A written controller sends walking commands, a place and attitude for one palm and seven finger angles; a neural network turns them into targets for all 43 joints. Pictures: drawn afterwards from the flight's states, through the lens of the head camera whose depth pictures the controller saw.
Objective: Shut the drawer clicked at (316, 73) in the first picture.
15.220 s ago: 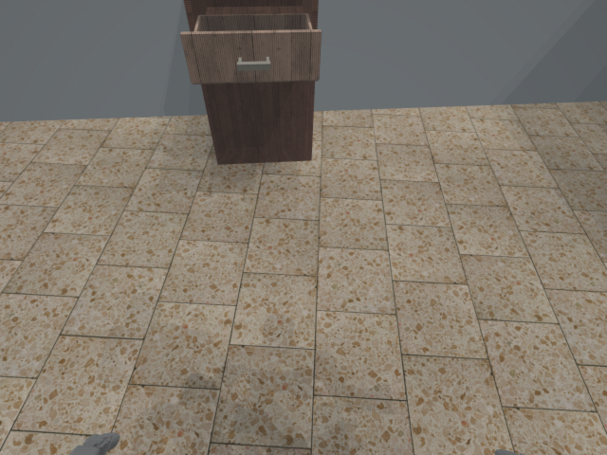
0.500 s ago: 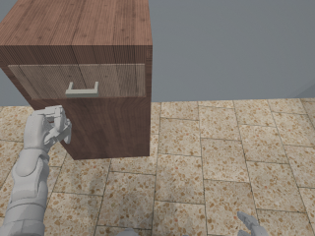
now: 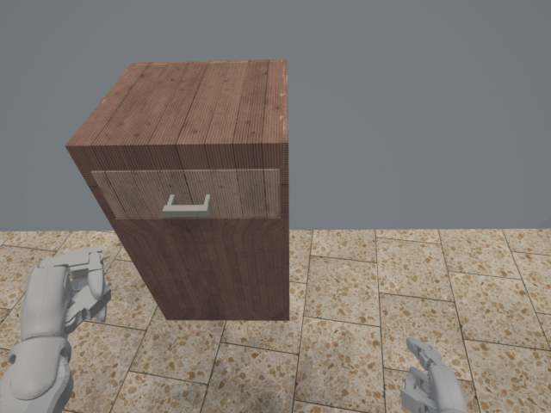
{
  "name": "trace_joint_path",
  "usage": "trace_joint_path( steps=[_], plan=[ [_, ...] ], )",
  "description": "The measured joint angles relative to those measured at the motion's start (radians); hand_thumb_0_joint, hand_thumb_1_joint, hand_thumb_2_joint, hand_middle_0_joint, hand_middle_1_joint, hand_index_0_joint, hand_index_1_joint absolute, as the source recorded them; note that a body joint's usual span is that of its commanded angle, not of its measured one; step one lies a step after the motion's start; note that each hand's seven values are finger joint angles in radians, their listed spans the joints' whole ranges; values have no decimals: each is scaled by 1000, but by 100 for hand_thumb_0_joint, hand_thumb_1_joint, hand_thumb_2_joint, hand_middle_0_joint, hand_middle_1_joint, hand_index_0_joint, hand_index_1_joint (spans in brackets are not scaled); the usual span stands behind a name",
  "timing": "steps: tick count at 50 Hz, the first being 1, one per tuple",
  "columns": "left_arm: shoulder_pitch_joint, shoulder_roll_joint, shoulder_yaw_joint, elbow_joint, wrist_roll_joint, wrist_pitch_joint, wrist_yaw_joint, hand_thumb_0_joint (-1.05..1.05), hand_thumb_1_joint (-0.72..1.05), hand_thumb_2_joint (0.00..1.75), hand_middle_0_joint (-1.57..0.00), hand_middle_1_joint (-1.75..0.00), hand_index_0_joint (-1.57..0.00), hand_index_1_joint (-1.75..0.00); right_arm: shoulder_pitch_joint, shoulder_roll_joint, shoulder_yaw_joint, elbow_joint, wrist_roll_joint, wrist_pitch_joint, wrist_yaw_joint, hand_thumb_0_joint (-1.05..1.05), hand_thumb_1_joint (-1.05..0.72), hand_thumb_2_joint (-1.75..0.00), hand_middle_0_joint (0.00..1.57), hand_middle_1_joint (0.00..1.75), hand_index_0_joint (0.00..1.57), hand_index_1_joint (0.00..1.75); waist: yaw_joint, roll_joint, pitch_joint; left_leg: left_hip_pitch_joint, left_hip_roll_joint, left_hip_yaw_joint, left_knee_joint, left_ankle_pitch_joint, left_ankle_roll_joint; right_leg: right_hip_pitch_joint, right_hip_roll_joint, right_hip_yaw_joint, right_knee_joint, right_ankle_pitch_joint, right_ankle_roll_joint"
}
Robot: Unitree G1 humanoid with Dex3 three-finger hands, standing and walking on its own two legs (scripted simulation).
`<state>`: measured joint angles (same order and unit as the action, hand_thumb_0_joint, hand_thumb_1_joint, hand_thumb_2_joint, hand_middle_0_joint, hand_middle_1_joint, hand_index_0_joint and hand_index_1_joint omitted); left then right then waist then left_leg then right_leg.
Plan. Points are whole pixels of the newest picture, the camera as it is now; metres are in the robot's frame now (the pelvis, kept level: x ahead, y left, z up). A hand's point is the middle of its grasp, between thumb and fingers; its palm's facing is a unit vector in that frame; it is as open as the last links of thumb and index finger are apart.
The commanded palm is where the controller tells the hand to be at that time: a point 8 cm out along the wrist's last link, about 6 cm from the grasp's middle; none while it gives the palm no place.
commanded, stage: draw the hand back to the body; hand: left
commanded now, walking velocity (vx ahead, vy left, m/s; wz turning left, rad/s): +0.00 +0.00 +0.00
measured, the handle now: (188, 204) +0.58 +0.28 -0.09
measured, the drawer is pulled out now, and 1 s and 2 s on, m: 0.00 0.00 0.00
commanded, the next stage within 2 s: step back with the hand held close in 0.38 s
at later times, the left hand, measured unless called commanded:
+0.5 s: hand (82, 324) +0.17 +0.22 +0.15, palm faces +0.40 -0.84 -0.37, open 3.3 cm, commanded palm +0.12 +0.26 +0.18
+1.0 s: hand (43, 345) +0.15 +0.25 +0.16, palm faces +0.30 -0.81 -0.51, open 3.2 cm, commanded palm +0.08 +0.29 +0.18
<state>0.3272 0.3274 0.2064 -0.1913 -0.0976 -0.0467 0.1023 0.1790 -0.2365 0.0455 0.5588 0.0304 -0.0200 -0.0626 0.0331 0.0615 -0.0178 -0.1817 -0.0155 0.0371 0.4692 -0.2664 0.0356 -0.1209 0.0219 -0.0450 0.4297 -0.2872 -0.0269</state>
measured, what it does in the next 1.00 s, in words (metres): shifts its weight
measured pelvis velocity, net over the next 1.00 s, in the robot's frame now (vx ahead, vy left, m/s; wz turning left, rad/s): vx -0.05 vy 0.01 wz -0.01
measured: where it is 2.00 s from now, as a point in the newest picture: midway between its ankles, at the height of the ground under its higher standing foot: outside the picture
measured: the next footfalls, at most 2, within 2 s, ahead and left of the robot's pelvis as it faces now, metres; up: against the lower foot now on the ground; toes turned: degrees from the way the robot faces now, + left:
right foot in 1.46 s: -0.07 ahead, -0.10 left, +0.00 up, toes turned +7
left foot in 1.82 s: -0.06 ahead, +0.11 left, +0.00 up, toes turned +1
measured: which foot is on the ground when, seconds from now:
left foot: down 0.00-1.00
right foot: down 0.00-1.00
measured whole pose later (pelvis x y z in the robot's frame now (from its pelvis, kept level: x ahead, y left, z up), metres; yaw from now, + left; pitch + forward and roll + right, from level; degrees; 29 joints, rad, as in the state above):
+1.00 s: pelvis -0.05 +0.01 +0.00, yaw -1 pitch +1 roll -1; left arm 0.65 0.41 0.37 -0.57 -0.06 -0.21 0.13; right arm 0.19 -0.23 -0.03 0.55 0.01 -0.01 -0.06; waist 0.00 0.03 0.04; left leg -0.32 -0.01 0.05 0.49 -0.20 0.05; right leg -0.27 0.02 -0.03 0.47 -0.22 -0.01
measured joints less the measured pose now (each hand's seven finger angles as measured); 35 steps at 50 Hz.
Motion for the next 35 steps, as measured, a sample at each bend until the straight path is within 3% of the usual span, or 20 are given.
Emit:
trace_joint_path(
  steps=[13,22,27,31,35],
  plan=[
    [245,21,81,-293,-5,-44,-3,1,89,90,-140,-160,-140,-160,24,2,-24,30,-10,-53,6,1,-90,-90,20,30,21,30,26,21,-1,40,14,-12,-11,1,-15,48,15,-10,-24,5,-15],
    [222,-5,74,-236,-2,-55,-1,1,89,90,-140,-160,-141,-160,23,6,-31,44,-12,-65,-8,1,-90,-90,20,30,21,30,28,22,10,38,21,-17,-3,5,-23,45,23,-15,-14,5,-24],
    [218,-2,70,-248,4,-62,-3,2,89,90,-140,-160,-141,-160,30,6,-33,40,-14,-78,-9,1,-90,-90,20,30,21,30,21,18,13,35,29,-15,1,5,-26,46,30,-13,-20,11,-27],
    [218,20,131,-257,24,-136,-3,2,89,90,-140,-160,-141,-160,17,2,-42,28,-22,-50,9,1,-90,-90,20,30,21,30,-4,14,13,-8,38,-14,17,5,-26,12,38,-11,-27,27,-25],
    [247,22,142,-264,31,-158,-1,1,89,90,-140,-160,-141,-160,7,-9,-61,13,-23,-16,16,1,-90,-90,20,30,21,30,-27,9,23,-34,29,2,1,23,-17,-29,28,3,-19,37,-15]
  ],
)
